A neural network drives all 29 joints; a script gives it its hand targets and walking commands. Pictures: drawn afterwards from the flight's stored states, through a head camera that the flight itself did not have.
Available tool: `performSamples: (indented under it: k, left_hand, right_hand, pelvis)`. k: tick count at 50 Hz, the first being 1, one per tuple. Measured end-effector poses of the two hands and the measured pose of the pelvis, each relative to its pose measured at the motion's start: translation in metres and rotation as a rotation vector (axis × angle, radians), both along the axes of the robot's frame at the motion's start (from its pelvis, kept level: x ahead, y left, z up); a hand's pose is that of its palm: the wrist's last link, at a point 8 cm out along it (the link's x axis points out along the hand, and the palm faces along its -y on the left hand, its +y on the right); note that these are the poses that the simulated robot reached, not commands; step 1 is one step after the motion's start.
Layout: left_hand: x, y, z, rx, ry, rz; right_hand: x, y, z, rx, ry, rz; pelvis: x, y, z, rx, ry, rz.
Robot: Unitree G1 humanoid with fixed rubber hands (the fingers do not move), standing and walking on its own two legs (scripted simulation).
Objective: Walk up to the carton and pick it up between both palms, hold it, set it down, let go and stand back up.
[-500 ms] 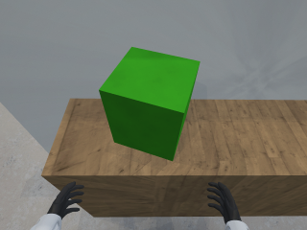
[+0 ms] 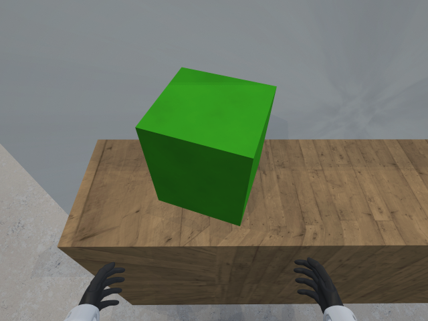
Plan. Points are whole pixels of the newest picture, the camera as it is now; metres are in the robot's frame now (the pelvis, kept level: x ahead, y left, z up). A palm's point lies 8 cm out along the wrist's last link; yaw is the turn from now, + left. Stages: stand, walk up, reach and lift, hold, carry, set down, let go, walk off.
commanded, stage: let go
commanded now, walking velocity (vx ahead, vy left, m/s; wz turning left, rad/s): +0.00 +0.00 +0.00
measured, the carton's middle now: (211, 149) +0.45 +0.02 +0.03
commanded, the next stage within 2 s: stand in 0.32 s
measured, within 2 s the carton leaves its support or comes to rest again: neither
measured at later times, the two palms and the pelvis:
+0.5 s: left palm (82, 309) +0.15 +0.26 -0.08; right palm (344, 313) +0.14 -0.23 -0.09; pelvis +0.00 +0.00 +0.00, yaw +0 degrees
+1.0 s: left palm (82, 315) +0.14 +0.27 -0.10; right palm out of the picture +0.12 -0.25 -0.10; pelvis +0.01 +0.00 +0.00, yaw +0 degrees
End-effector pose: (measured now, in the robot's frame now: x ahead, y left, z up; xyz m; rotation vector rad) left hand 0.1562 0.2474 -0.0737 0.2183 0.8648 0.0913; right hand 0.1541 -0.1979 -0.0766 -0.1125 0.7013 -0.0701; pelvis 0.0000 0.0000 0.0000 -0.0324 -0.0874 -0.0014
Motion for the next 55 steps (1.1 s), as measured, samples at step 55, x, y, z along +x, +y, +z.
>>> performSamples:
  k: [55]
  left_hand:
    - [-0.019,0.022,-0.024,0.058,0.083,0.087]
  right_hand:
    - [-0.036,-0.057,-0.029,-0.138,0.25,-0.003]
  pelvis:
    - [0.005,-0.002,-0.002,0.018,0.012,0.007]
